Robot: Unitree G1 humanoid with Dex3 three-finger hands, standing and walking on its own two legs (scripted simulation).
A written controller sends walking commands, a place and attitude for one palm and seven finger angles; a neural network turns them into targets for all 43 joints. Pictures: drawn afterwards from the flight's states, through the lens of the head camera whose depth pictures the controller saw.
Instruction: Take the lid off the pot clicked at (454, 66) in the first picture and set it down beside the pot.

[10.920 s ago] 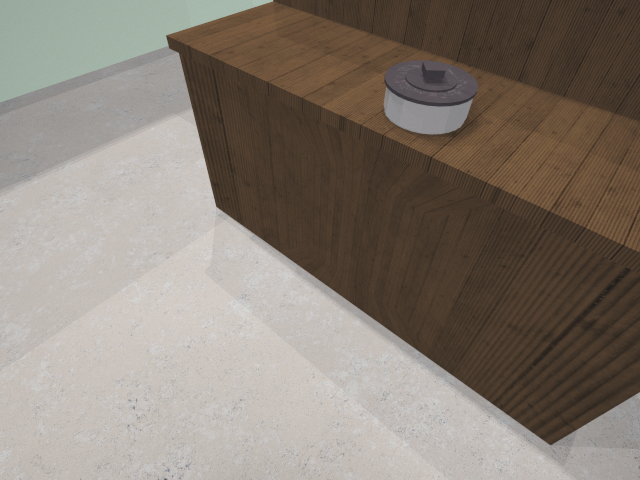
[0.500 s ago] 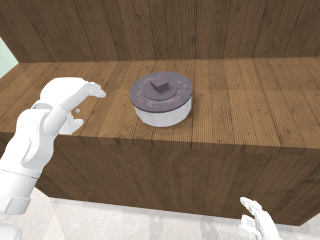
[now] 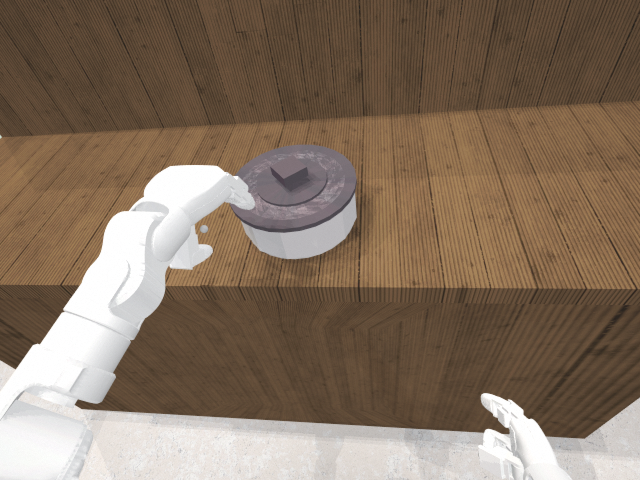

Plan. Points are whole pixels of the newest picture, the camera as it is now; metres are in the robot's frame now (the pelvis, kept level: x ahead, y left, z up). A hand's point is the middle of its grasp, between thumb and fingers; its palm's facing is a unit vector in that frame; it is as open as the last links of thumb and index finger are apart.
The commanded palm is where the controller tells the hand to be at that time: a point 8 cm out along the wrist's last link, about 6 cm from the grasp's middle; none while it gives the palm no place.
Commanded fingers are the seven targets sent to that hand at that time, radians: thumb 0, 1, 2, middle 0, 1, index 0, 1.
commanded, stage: move the open hand above the knob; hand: left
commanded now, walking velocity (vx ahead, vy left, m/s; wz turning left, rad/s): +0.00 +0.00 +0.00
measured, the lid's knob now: (289, 170) +0.54 +0.08 +0.10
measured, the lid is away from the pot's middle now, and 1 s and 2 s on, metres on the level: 0.00 0.00 0.00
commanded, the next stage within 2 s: lower the open fingers around the knob in 1.52 s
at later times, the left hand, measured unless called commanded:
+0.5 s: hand (233, 158) +0.46 +0.13 +0.19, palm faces -0.13 -0.03 -0.99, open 10.2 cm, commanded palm +0.44 +0.12 +0.23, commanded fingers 0.00 -0.36 1.55 -0.84 -0.08 -0.84 -0.08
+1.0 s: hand (288, 136) +0.50 +0.06 +0.19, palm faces -0.19 -0.03 -0.98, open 10.2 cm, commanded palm +0.50 +0.08 +0.23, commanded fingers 0.00 -0.36 1.55 -0.84 -0.08 -0.84 -0.08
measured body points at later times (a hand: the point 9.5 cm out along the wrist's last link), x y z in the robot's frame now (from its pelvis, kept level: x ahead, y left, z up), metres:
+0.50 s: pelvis +0.01 +0.01 +0.00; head +0.01 -0.04 +0.45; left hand +0.46 +0.13 +0.24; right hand +0.14 -0.23 -0.13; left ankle +0.00 +0.10 -0.74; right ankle +0.03 -0.08 -0.74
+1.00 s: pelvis +0.02 +0.02 +0.00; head +0.04 -0.02 +0.45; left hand +0.51 +0.06 +0.24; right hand +0.09 -0.23 -0.14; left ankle +0.00 +0.10 -0.74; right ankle +0.03 -0.08 -0.74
